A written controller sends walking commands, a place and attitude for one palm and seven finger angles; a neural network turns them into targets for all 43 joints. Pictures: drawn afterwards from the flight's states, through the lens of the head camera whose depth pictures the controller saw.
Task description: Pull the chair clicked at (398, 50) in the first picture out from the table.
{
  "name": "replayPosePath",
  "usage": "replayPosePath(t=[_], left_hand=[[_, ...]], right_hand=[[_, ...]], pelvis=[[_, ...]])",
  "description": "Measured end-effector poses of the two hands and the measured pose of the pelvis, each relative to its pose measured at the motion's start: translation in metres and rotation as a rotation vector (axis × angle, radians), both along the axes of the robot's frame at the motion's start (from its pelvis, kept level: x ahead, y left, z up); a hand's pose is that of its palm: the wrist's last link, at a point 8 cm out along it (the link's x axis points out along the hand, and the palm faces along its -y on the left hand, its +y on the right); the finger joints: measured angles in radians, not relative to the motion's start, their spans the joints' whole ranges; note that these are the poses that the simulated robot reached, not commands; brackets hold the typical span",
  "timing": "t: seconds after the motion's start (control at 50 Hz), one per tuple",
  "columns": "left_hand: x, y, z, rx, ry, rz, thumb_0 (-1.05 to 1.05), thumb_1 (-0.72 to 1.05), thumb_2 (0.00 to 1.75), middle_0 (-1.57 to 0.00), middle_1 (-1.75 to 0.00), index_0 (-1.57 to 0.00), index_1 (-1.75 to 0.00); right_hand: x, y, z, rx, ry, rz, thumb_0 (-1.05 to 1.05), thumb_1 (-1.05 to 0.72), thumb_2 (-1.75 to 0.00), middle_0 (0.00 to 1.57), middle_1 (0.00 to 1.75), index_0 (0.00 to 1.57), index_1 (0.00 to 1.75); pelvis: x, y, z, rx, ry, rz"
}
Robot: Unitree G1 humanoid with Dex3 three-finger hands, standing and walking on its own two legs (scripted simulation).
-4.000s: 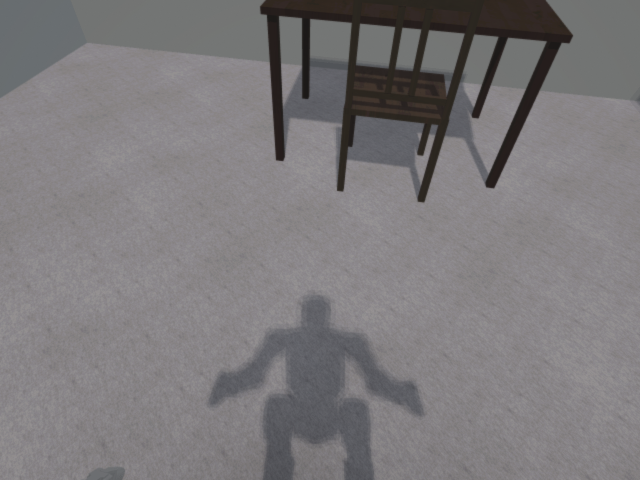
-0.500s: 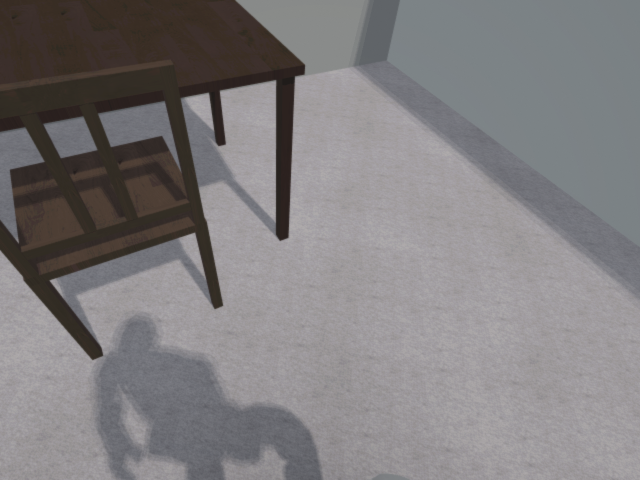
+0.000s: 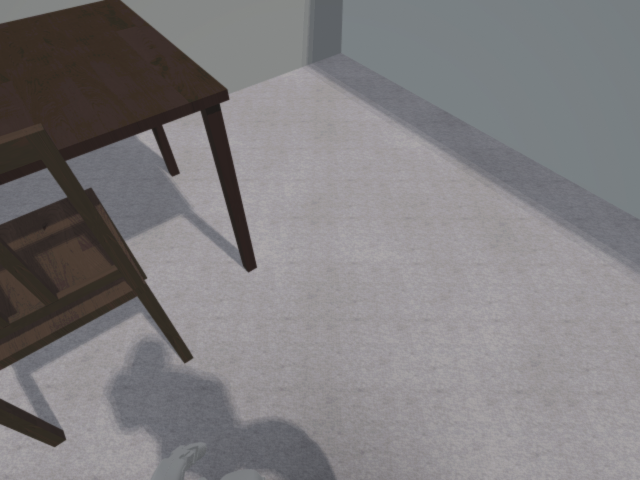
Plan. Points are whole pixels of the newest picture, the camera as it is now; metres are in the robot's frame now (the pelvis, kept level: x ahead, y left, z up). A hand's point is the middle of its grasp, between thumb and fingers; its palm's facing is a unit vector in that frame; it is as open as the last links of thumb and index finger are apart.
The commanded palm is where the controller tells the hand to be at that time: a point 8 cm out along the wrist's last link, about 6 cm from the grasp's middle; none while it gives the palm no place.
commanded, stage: turn to face it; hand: left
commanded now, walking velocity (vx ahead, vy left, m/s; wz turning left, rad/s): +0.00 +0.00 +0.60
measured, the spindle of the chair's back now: out of the picture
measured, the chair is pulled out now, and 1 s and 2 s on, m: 0.00 0.00 0.00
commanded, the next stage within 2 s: take the last steps up to it in 0.88 s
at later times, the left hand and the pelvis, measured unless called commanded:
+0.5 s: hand out of the picture +0.01 +0.27 -0.16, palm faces +0.33 -0.90 -0.28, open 7.4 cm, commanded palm none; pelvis +0.01 +0.03 +0.01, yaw +16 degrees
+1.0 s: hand out of the picture -0.04 +0.16 -0.15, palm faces +0.52 -0.82 -0.24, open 7.3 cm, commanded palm none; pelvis +0.00 -0.04 +0.01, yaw +31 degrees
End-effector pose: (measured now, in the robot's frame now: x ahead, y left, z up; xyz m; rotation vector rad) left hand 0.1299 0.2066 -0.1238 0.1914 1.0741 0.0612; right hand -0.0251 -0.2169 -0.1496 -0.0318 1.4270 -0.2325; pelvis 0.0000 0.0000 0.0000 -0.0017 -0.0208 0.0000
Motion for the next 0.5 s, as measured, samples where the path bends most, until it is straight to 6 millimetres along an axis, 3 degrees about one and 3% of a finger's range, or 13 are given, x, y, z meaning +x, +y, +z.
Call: replayPosePath(t=[0.06,0.14,0.26,0.38,0.5], left_hand=[[-0.005,0.003,0.001,-0.024,-0.007,0.056,0.0,0.91,0.89,-0.2,-0.3,-0.2,-0.3],[-0.02,0.022,-0.004,-0.037,-0.012,0.143,-0.01,0.91,0.89,-0.21,-0.3,-0.21,-0.3],[-0.07,0.07,-0.032,-0.029,0.073,0.276,0.0,0.91,0.89,-0.21,-0.3,-0.21,-0.3],[-0.117,0.103,-0.018,0.027,0.18,0.359,0.0,0.91,0.9,-0.2,-0.3,-0.2,-0.3],[-0.141,0.109,0.002,0.07,0.192,0.432,0.01,0.91,0.9,-0.2,-0.3,-0.2,-0.3]], right_hand=[[0.039,-0.004,0.008,-0.015,-0.067,0.065,0.01,-0.91,-0.9,0.2,0.3,0.2,0.29],[0.086,-0.004,0.018,-0.05,-0.13,0.16,0.01,-0.92,-0.9,0.2,0.3,0.2,0.29],[0.142,0.01,0.026,-0.119,-0.232,0.292,0.01,-0.91,-0.9,0.2,0.3,0.2,0.29],[0.158,0.023,0.04,-0.125,-0.238,0.366,0.01,-0.91,-0.9,0.2,0.3,0.2,0.3],[0.168,0.027,0.041,-0.092,-0.218,0.423,0.01,-0.9,-0.9,0.2,0.3,0.2,0.3]], pelvis=[[0.005,0.003,0.004,-0.002,0.002,0.04],[0.009,0.01,0.003,-0.013,0.001,0.095],[0.012,0.032,-0.012,-0.034,0.006,0.165],[0.012,0.039,0.002,-0.034,0.019,0.216],[0.014,0.034,0.011,-0.032,0.025,0.275]])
